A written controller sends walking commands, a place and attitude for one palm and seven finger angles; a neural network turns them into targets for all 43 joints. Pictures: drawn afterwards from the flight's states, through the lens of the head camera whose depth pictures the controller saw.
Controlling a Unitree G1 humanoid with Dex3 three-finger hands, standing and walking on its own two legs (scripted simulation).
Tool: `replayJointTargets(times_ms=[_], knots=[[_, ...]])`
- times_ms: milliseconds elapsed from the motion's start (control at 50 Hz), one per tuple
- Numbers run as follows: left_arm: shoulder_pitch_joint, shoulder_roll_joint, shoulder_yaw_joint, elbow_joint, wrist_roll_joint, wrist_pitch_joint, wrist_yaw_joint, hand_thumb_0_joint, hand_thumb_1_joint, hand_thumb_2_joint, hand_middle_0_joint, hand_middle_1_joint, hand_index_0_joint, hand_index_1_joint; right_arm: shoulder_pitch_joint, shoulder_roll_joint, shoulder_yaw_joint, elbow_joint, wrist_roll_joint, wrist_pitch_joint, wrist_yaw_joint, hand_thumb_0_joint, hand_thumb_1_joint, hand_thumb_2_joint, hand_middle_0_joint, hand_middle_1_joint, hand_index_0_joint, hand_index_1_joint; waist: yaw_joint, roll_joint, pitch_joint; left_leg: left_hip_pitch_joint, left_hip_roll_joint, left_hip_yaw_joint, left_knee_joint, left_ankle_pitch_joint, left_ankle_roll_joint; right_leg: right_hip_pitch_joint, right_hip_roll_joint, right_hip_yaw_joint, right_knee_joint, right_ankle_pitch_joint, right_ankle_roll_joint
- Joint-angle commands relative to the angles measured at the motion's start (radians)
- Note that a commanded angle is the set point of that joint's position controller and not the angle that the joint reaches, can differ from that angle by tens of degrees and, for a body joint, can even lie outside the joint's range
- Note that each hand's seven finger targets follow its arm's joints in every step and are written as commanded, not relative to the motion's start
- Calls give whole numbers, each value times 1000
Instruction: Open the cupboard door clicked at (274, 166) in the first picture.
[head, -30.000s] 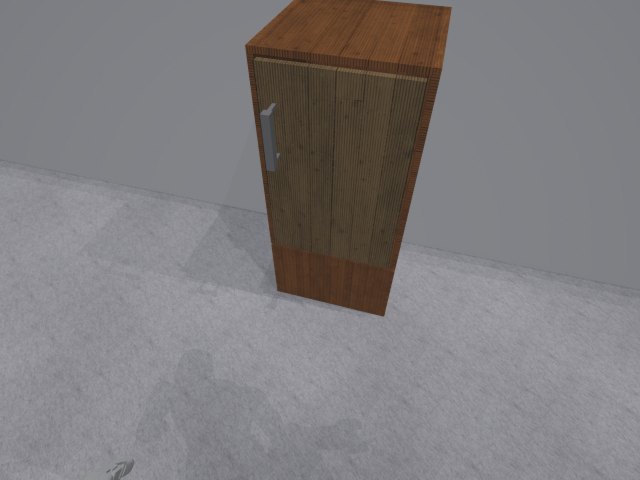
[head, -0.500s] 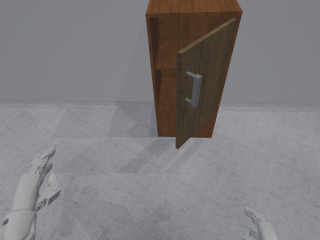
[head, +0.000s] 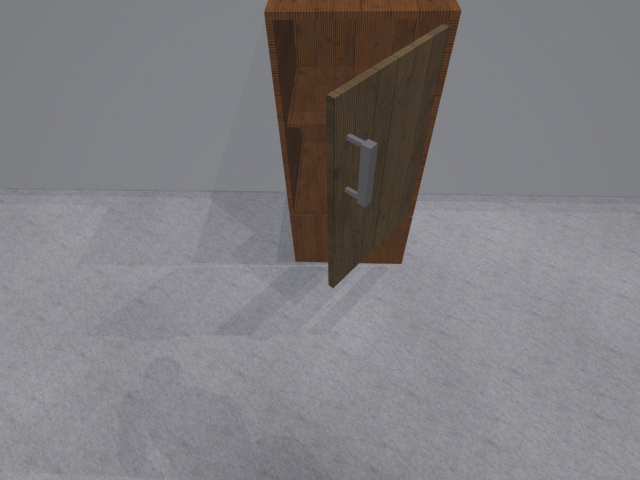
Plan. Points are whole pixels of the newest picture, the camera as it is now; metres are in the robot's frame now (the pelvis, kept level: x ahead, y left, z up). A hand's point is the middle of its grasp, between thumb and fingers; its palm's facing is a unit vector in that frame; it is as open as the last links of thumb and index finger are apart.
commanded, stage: let the arm hang, fingers relaxed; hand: left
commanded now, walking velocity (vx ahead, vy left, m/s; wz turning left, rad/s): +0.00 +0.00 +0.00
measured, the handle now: (358, 170) +0.68 -0.04 -0.05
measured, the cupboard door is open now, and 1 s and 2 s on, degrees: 50 50 50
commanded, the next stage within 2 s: look to check the result in 0.50 s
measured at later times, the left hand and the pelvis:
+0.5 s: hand out of the picture +0.01 +0.16 -0.17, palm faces +0.02 -0.98 -0.19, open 7.3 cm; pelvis +0.01 +0.00 +0.00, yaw +0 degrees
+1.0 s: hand out of the picture +0.03 +0.17 -0.17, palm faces +0.02 -0.98 -0.20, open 7.3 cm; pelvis +0.03 +0.00 +0.00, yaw +0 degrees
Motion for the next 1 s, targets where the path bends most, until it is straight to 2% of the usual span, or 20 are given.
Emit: replayJointTargets(times_ms=[0, 160, 300, 360, 420, 480, 660, 820, 900, 980], knots=[[20, 99, 19, -18, -4, -26, 9, 0, 900, 900, -200, -300, -200, -300, 70, -63, -7, -4, 4, -12, -10, 0, -900, -900, 200, 300, 200, 300, 4, -62, 17, -37, 79, -89, -77, -19, 15, -17, -147, 187, -163, -177, -6], [37, 63, 21, 1, -3, -29, 15, 0, 900, 900, -200, -300, -200, -300, 83, -34, -4, 17, 2, -22, -17, 0, -900, -900, 200, 300, 200, 300, 11, -54, 6, -35, 87, -93, -103, 14, 16, 17, -134, 174, -134, -89, 2], [47, 48, 23, 9, -3, -28, 17, 0, 900, 900, -200, -300, -200, -300, 80, -13, -6, 21, 3, -21, -21, 0, -900, -900, 200, 300, 200, 300, 13, -39, 43, -44, 84, -87, -103, 6, 15, 6, -134, 173, -142, -88, 7], [48, 42, 22, 9, -3, -31, 16, 0, 900, 900, -200, -300, -200, -300, 78, -15, -7, 21, 3, -23, -22, 0, -900, -900, 200, 300, 200, 300, 10, -20, 31, -31, 86, -88, -106, 6, 14, 8, -133, 175, -140, -78, 5], [48, 43, 24, 10, -2, -31, 16, 0, 900, 900, -200, -300, -200, -300, 80, -15, -7, 20, 4, -25, -23, 0, -900, -900, 200, 300, 200, 300, 10, -37, 23, -29, 88, -87, -108, 14, 14, 21, -132, 170, -137, -67, 6], [54, 40, 23, 13, -3, -34, 17, 0, 900, 900, -200, -300, -200, -300, 73, -22, -8, 17, 5, -29, -25, 0, -900, -900, 200, 300, 200, 300, 12, -22, 5, -10, 94, -94, -108, 43, 15, 30, -129, 162, -125, -27, 4], [65, 33, 20, 24, -4, -38, 16, 0, 900, 900, -200, -300, -200, -300, 63, -32, -6, 22, 6, -34, -29, 0, -900, -900, 200, 300, 200, 300, 11, -29, -12, 11, 98, -96, -111, 84, 14, 57, -131, 162, -116, 37, 7], [61, 33, 19, 28, -3, -37, 17, 0, 900, 900, -200, -300, -200, -300, 49, -34, -4, 24, 6, -36, -31, 0, -900, -900, 200, 300, 200, 300, 13, -22, 4, 20, 103, -100, -117, 112, 15, 60, -133, 151, -110, 67, 7], [57, 37, 19, 25, -2, -36, 17, 0, 900, 900, -200, -300, -200, -300, 43, -38, -5, 23, 7, -34, -30, 0, -900, -900, 200, 300, 200, 300, 12, -39, 16, 19, 104, -99, -118, 105, 15, 54, -133, 150, -114, 61, 10], [58, 45, 21, 21, -2, -39, 17, 0, 900, 900, -200, -300, -200, -300, 42, -44, -7, 23, 7, -36, -30, 0, -900, -900, 200, 300, 200, 300, 14, -48, -6, 28, 101, -97, -113, 118, 15, 72, -134, 150, -113, 84, 12]])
